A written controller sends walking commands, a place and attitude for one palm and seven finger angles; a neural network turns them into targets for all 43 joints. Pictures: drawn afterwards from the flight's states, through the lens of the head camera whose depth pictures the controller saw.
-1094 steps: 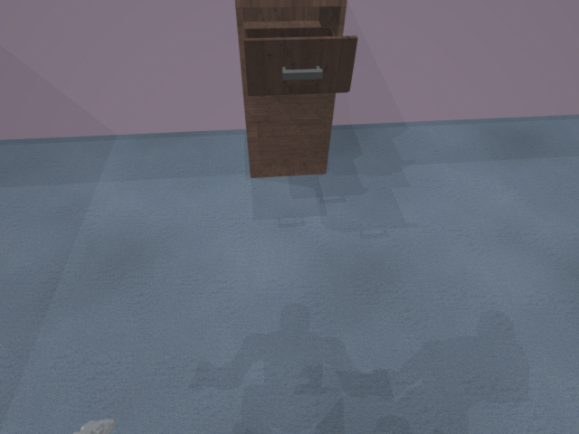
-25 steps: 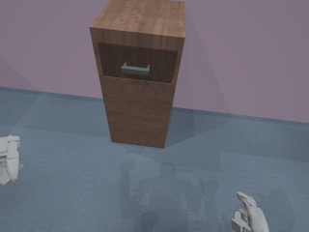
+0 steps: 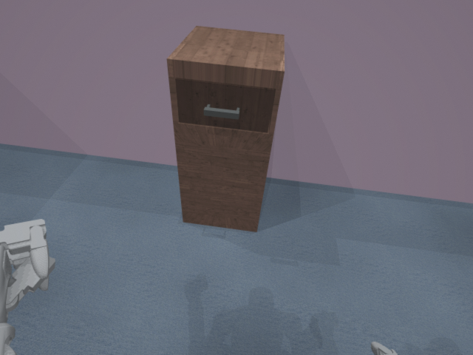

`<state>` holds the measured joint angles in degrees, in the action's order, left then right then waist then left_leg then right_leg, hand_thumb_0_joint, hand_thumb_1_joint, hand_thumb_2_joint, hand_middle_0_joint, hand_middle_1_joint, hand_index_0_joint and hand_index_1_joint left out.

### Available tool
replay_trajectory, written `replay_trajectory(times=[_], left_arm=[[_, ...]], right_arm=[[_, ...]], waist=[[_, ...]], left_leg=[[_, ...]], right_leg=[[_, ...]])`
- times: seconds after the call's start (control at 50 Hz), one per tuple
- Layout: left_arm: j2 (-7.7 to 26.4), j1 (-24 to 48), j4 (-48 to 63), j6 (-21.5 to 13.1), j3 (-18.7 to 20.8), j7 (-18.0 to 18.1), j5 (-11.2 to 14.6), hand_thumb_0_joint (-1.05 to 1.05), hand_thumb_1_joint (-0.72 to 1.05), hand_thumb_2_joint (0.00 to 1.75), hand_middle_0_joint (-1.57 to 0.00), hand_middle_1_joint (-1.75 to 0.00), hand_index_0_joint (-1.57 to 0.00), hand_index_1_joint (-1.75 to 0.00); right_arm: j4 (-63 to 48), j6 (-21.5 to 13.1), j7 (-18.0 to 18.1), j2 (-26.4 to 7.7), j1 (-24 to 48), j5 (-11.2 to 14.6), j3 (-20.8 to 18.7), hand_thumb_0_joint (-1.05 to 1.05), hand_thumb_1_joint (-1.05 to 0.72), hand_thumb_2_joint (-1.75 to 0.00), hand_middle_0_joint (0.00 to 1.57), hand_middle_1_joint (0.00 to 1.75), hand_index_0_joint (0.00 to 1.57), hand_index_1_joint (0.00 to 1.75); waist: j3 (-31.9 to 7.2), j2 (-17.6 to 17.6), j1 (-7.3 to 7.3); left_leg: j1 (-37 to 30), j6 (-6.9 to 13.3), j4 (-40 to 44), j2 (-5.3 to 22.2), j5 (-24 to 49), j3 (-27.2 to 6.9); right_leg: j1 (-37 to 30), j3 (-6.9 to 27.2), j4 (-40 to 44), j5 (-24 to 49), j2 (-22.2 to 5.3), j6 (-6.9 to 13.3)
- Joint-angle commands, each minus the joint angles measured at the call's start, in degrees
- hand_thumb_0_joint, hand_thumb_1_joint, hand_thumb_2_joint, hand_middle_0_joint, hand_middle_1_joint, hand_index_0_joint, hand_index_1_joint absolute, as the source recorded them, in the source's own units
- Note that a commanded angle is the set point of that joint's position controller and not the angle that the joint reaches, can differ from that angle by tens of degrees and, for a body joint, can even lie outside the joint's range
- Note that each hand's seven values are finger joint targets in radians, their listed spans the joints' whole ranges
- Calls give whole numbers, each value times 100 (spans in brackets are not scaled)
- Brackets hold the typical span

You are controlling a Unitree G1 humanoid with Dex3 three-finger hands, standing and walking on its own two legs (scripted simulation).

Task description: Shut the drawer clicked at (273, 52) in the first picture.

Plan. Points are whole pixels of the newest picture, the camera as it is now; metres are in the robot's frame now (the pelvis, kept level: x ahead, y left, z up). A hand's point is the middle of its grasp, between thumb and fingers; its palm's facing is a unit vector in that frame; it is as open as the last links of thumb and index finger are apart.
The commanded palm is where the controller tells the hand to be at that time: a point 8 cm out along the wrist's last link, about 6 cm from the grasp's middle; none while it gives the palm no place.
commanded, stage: stop stepping back and stand still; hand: left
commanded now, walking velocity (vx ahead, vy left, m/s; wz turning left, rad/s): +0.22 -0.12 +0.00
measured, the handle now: (222, 110) +0.96 +0.10 -0.04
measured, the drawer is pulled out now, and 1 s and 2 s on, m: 0.00 0.00 0.00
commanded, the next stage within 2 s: let the arm hang, fingers relaxed in 0.40 s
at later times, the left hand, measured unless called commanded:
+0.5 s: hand (40, 285) +0.16 +0.25 +0.15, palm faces +0.41 -0.82 -0.39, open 3.3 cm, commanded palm none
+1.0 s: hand out of the picture -0.04 +0.23 -0.16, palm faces +0.10 -0.96 -0.27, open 4.5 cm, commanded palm none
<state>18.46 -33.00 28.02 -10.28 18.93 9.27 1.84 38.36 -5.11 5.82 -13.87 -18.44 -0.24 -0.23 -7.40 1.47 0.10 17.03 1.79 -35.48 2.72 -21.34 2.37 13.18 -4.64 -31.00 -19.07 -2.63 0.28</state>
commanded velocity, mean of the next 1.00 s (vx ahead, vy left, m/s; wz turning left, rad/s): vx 0.04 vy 0.00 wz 0.00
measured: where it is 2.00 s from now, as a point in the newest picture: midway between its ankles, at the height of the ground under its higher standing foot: outside the picture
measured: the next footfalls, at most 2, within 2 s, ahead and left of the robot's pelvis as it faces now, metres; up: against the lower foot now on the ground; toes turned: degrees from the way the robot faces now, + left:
left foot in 0.02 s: +0.03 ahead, +0.13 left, +0.00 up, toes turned +3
left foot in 0.52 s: +0.04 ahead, +0.13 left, +0.00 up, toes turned +5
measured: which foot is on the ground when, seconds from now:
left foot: up 0.00-0.00, down 0.02-0.24, up 0.26-0.50, down 0.52-1.00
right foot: down 0.00-1.00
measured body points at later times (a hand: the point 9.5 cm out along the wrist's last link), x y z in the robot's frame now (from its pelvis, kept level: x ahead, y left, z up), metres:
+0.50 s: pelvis -0.02 +0.01 +0.00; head -0.03 +0.02 +0.45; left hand +0.13 +0.29 +0.18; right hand +0.13 -0.24 -0.08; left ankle +0.00 +0.12 -0.73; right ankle +0.03 -0.10 -0.73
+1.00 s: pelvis -0.03 +0.02 +0.00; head -0.01 +0.02 +0.45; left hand -0.04 +0.28 -0.14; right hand +0.02 -0.21 -0.15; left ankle +0.00 +0.13 -0.73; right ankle +0.01 -0.12 -0.73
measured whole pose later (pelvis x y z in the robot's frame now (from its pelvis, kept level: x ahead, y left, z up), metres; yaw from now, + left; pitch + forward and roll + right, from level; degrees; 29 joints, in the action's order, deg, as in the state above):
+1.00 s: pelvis -0.03 +0.02 +0.00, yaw +5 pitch -1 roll -1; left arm 13.6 -18.0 -56.2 1.7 1.1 1.3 -0.8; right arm 56.7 1.8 0.4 -10.7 -16.0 -1.3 -0.7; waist 3.7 -0.9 -0.1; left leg 16.4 1.3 -29.4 -0.3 -12.1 0.3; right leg 13.6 1.2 -27.1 -12.6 -0.5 -1.4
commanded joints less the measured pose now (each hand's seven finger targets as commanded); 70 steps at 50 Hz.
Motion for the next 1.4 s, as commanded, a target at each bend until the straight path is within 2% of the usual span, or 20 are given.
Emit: replay_trajectory(times=[0.0,0.06,0.12,0.18,0.2,0.22,0.24,0.36,0.44,0.46,0.48,0.5,0.56,0.62,0.66,0.7,0.74,0.84,1.08,1.38], left_arm=[[1258,750,1923,-538,551,114,-97,0,90,90,-140,-160,-140,-160],[1649,568,2413,-664,1043,88,-123,0,90,90,-140,-160,-140,-160],[1383,-331,2160,-589,993,73,-41,0,90,90,-140,-160,-140,-160],[1266,-640,1354,-506,1049,94,-39,0,90,90,-140,-160,-140,-160],[1178,-807,893,-447,973,76,-47,0,90,90,-140,-160,-140,-160],[1347,-514,855,-378,1028,63,-37,0,90,90,-140,-160,-140,-160],[1358,-85,792,-399,1044,12,53,0,90,90,-140,-160,-140,-160],[1133,235,997,-530,705,-93,-42,0,90,90,-140,-160,-140,-160],[1230,391,1859,-605,603,39,-144,0,90,90,-140,-160,-140,-160],[1230,411,2084,-631,606,56,-146,0,90,90,-140,-160,-140,-160],[2,754,-3203,542,-1280,-796,-532,0,90,90,-140,-160,-140,-160],[-175,585,-3143,989,-1142,-860,-380,0,90,90,-136,-156,-136,-156],[-189,1217,-3475,1056,-1318,-896,-384,0,90,90,-124,-143,-124,-143],[-75,1414,-4615,997,-1446,-892,-369,0,90,90,-112,-130,-112,-130],[372,1234,-5426,973,-1420,-842,-365,0,90,90,-104,-121,-104,-121],[640,1561,-6011,971,-1513,-851,-338,0,90,90,-96,-112,-96,-112],[369,1924,-6502,998,-1609,-853,-294,0,90,90,-88,-104,-88,-104],[66,1677,-7446,1016,-1643,-808,-260,0,90,90,-68,-82,-68,-82],[37,1578,-8607,1029,-1710,-780,-268,0,90,90,-20,-30,-20,-30],[-216,1632,-9013,969,-1716,-739,-260,0,90,90,-20,-30,-20,-30]], right_arm=[[-1164,-619,119,-635,909,-10,-175,0,-90,-90,20,30,20,30],[-999,-764,-49,-395,884,-87,-157,0,-90,-90,20,30,20,30],[-1002,-810,-194,-443,920,4,-173,0,-90,-90,20,30,20,30],[-1103,-546,-171,-454,1027,-8,-205,0,-90,-90,20,30,20,30],[-1148,-446,-155,-411,1037,15,-227,0,-90,-90,20,30,20,30],[-1257,-327,-176,-406,1215,59,-299,0,-90,-90,20,30,20,30],[-1190,-294,-137,-507,1202,38,-348,0,-90,-90,20,30,20,30],[-983,-281,-69,-346,1148,-13,-194,0,-90,-90,20,30,20,30],[-986,-508,36,-342,1084,-127,-129,0,-90,-90,20,30,20,30],[-1039,-553,42,-428,1007,-141,-169,0,-90,-90,20,30,20,30],[395,-447,-701,-1372,368,-159,-506,0,-90,-90,20,30,20,30],[-38,14,-691,-1052,285,-95,-458,0,-90,-90,20,30,20,30],[-249,74,-585,-835,539,-265,-319,0,-90,-90,20,30,20,30],[-70,160,-508,-970,752,-259,-278,0,-90,-90,20,30,20,30],[61,279,-503,-669,737,-99,-255,0,-90,-90,20,30,20,30],[289,410,-563,-372,385,-62,-194,0,-90,-90,20,30,20,30],[585,502,-562,-308,463,-110,-174,0,-90,-90,20,30,20,30],[1069,510,-506,-353,466,-111,-189,0,-90,-90,20,30,20,30],[1894,528,-459,-375,119,-84,-239,0,-90,-90,20,30,20,30],[2318,472,-422,-77,-11,-81,-194,0,-90,-90,20,30,20,30]], waist=[[696,-1759,151],[803,-1541,140],[625,-1497,-1],[634,-1241,-83],[843,-185,-132],[973,1521,-140],[1189,1680,-25],[809,948,115],[728,224,66],[710,-348,74],[1080,-1566,490],[1019,-1833,272],[345,-512,231],[83,27,-102],[-53,482,-168],[474,-90,169],[623,-211,214],[597,-795,11],[1106,-122,13],[1122,-192,31]], left_leg=[[-1319,741,1973,1263,-8,-2116],[-883,1104,2241,1699,979,-2790],[-134,682,1792,1194,1278,-1114],[1610,325,1217,734,-1124,-393],[2183,118,28,263,-1373,-39],[2565,-53,-1891,-283,-1250,167],[2361,-82,-3011,-254,-831,-256],[329,-88,-1419,3,102,162],[-760,72,607,-173,121,336],[-850,147,1141,-4,-30,-28],[-435,484,609,809,1698,-1476],[-69,880,1390,1424,2288,-2115],[484,955,1271,1336,2451,-2285],[-136,547,655,813,4072,-1254],[354,36,92,-30,1944,-482],[121,-128,160,-289,187,-219],[-315,-79,415,-143,880,-383],[-190,55,1186,224,863,-793],[-290,89,1803,299,62,-883],[-529,32,1671,229,912,-680]], right_leg=[[1774,15,-1485,-761,182,19],[2199,441,-2810,-1146,-24,11],[807,68,-1445,-536,53,-28],[-1207,-161,-239,-417,258,65],[-1277,623,460,-1024,-63,295],[-645,3021,1885,-2676,-1312,775],[147,3787,2510,-2796,-1926,906],[1342,1448,2124,-1961,-1179,656],[1199,1025,1607,-1804,-932,465],[1058,988,1084,-1491,-778,364],[2190,193,-1144,292,-518,45],[1999,253,-1792,-1001,-88,-164],[1427,639,-2554,-1250,86,-104],[452,402,-710,-17,203,-103],[-554,1361,268,2274,-385,57],[229,1899,847,1936,-1188,498],[739,1446,765,702,-472,340],[120,966,781,533,-119,176],[278,889,1110,101,-134,180],[200,935,1127,591,-205,163]])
